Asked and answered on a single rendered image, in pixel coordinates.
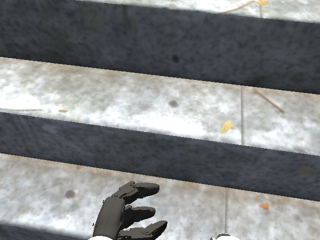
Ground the right robot shin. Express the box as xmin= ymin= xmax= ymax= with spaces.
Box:
xmin=216 ymin=233 xmax=230 ymax=239

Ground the robot left hand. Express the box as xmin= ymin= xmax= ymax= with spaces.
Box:
xmin=92 ymin=181 xmax=168 ymax=240

